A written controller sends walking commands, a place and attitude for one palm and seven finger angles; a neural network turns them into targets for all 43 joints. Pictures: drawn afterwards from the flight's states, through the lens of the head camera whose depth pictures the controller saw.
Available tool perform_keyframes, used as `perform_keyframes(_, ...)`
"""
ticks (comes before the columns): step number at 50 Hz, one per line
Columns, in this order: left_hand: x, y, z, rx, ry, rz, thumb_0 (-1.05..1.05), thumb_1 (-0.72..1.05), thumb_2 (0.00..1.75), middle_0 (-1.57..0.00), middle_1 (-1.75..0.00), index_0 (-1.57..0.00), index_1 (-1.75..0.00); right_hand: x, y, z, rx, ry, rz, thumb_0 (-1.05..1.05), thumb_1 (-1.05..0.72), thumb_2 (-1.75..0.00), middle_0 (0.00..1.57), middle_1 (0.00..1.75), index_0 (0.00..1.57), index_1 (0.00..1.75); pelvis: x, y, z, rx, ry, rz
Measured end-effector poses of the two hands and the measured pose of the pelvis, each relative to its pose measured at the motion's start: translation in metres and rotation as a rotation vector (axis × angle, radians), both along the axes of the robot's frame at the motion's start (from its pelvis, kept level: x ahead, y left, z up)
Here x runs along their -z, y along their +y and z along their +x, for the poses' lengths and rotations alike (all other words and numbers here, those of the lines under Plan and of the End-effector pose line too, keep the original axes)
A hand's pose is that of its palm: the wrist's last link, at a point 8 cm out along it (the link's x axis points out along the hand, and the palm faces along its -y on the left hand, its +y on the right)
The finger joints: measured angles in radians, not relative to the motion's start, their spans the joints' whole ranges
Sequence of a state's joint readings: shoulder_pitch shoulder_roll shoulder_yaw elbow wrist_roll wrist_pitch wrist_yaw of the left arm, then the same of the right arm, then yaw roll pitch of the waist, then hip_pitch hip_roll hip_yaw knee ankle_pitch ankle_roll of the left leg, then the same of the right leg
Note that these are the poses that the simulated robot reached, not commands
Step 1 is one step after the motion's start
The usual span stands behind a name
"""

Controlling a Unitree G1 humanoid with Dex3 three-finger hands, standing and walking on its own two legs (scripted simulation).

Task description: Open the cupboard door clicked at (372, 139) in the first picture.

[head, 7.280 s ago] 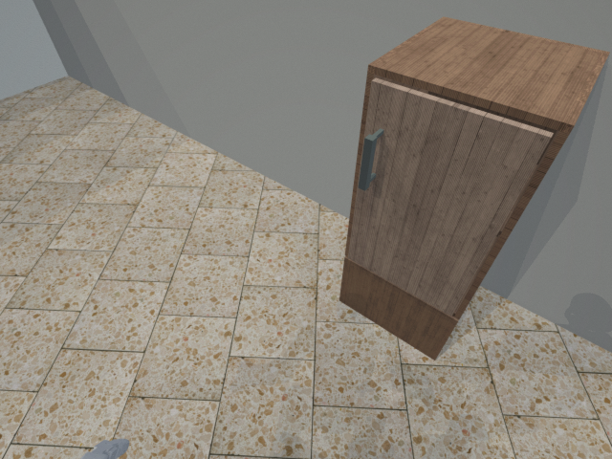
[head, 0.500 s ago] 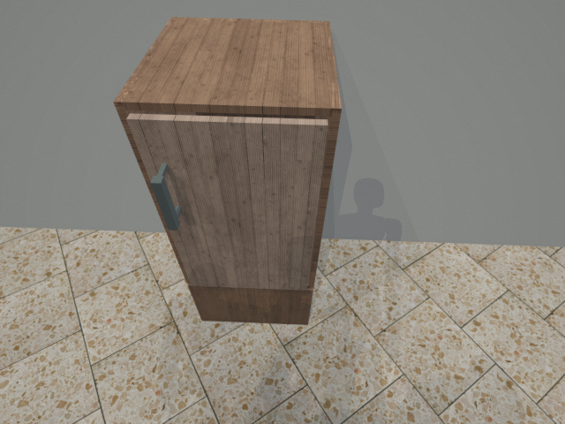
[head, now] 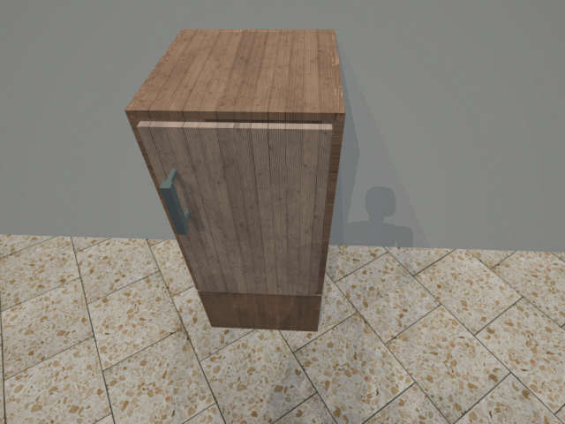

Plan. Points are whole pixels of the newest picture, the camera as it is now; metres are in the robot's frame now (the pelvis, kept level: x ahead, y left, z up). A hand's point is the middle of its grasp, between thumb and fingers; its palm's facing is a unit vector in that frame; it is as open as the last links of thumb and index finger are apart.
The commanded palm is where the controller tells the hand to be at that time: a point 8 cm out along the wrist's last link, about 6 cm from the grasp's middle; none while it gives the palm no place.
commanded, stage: look again from close up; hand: left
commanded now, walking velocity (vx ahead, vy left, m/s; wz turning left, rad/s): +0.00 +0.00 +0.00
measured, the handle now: (177, 202) +0.54 +0.26 -0.04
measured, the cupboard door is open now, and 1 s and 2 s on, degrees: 0 0 0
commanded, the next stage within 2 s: raise the hand with hooked fingers in 0.36 s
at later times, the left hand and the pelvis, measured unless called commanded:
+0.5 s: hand out of the picture +0.00 +0.24 -0.17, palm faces +0.06 -0.98 -0.17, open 7.4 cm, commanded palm +0.07 +0.28 -0.07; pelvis -0.03 +0.07 +0.00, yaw -1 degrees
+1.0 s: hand out of the picture +0.11 +0.28 -0.08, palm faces +0.14 -0.99 -0.02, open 9.3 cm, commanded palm +0.12 +0.33 -0.05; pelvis -0.06 +0.08 -0.10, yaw +3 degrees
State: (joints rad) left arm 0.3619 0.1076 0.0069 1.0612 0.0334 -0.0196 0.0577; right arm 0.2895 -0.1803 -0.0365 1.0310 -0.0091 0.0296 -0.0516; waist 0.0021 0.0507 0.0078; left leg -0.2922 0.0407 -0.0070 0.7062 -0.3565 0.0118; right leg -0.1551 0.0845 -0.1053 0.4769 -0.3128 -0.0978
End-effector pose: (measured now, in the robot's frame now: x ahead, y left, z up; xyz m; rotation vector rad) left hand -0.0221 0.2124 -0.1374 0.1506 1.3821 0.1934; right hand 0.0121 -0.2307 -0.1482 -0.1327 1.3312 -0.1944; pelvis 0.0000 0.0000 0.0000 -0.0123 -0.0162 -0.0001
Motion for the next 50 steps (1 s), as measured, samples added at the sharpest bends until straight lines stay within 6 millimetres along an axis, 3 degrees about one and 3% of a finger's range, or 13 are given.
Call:
perform_keyframes(5,0.007,0.027,0.016,0.013,-0.056,0.014,0.00,0.90,0.90,-0.20,-0.30,-0.20,-0.30,-0.003,0.014,0.015,-0.011,-0.065,-0.015,0.00,-0.91,-0.90,0.19,0.30,0.20,0.30,0.005,0.014,-0.001,-0.012,-0.019,-0.018)
perform_keyframes(10,0.005,0.044,0.032,0.029,-0.105,0.004,0.00,0.90,0.90,-0.20,-0.30,-0.20,-0.30,-0.012,0.032,0.017,-0.031,-0.093,-0.022,0.00,-0.93,-0.90,0.20,0.30,0.20,0.30,0.000,0.029,-0.005,0.006,-0.029,-0.005)
perform_keyframes(16,0.003,0.057,0.033,0.054,-0.118,-0.016,0.00,0.91,0.90,-0.20,-0.30,-0.20,-0.30,-0.016,0.049,0.001,-0.036,-0.074,-0.023,0.00,-0.94,-0.90,0.20,0.30,0.20,0.30,-0.003,0.048,-0.015,0.015,-0.029,-0.005)
perform_keyframes(24,0.006,0.073,0.006,0.062,-0.051,-0.032,0.00,0.91,0.90,-0.20,-0.30,-0.20,-0.30,-0.017,0.072,-0.035,-0.025,0.003,-0.010,0.00,-0.92,-0.90,0.20,0.30,0.20,0.30,-0.005,0.067,-0.025,0.016,-0.021,-0.010)
perform_keyframes(26,-0.013,0.082,0.024,-0.029,-0.196,-0.026,0.01,0.91,0.90,-0.20,-0.30,-0.21,-0.30,-0.022,0.075,-0.033,-0.021,-0.074,-0.026,0.01,-0.92,-0.90,0.20,0.30,0.20,0.30,-0.003,0.071,-0.030,0.012,-0.015,-0.008)
perform_keyframes(29,-0.071,0.097,0.079,-0.039,-0.599,0.044,0.02,0.90,0.89,-0.20,-0.31,-0.21,-0.31,-0.031,0.073,-0.016,-0.044,-0.267,-0.048,0.01,-0.92,-0.90,0.20,0.30,0.20,0.30,-0.001,0.075,-0.035,0.001,0.004,0.012)
perform_keyframes(32,-0.123,0.096,0.132,0.008,-0.954,0.039,0.02,0.87,0.87,-0.20,-0.34,-0.20,-0.33,-0.033,0.070,0.013,-0.091,-0.441,-0.054,0.01,-0.92,-0.90,0.20,0.30,0.20,0.30,0.009,0.080,-0.046,-0.032,0.026,0.019)
perform_keyframes(34,-0.140,0.093,0.160,0.056,-1.157,0.008,0.02,0.83,0.86,-0.20,-0.36,-0.21,-0.35,-0.032,0.065,0.034,-0.128,-0.536,-0.068,0.01,-0.91,-0.90,0.20,0.30,0.20,0.30,0.021,0.082,-0.055,-0.048,0.061,0.013)
perform_keyframes(36,-0.144,0.089,0.175,0.099,-1.321,-0.057,0.01,0.79,0.84,-0.20,-0.38,-0.21,-0.37,-0.032,0.060,0.054,-0.157,-0.615,-0.091,0.01,-0.91,-0.90,0.20,0.30,0.20,0.30,0.036,0.081,-0.061,-0.038,0.107,0.005)
perform_keyframes(40,-0.110,0.083,0.171,0.205,-1.448,-0.193,0.00,0.71,0.81,-0.21,-0.43,-0.21,-0.43,-0.041,0.054,0.092,-0.214,-0.753,-0.136,0.01,-0.91,-0.90,0.20,0.30,0.20,0.30,0.068,0.076,-0.069,-0.016,0.165,-0.006)
perform_keyframes(45,-0.042,0.098,0.127,0.134,-1.232,-0.215,0.01,0.59,0.76,-0.22,-0.50,-0.23,-0.50,-0.049,0.060,0.131,-0.301,-0.836,-0.168,0.01,-0.91,-0.90,0.20,0.30,0.20,0.30,0.094,0.074,-0.068,-0.026,0.205,-0.024)
perform_keyframes(47,-0.038,0.109,0.111,0.084,-1.197,-0.158,0.01,0.54,0.74,-0.23,-0.53,-0.23,-0.53,-0.046,0.068,0.144,-0.336,-0.838,-0.165,0.01,-0.91,-0.90,0.20,0.30,0.20,0.30,0.098,0.075,-0.065,-0.036,0.215,-0.039)
perform_keyframes(50,-0.064,0.121,0.106,0.072,-1.297,-0.049,0.02,0.47,0.71,-0.23,-0.58,-0.23,-0.57,-0.034,0.082,0.157,-0.385,-0.817,-0.138,0.01,-0.91,-0.90,0.20,0.30,0.20,0.30,0.102,0.075,-0.060,-0.050,0.231,-0.058)
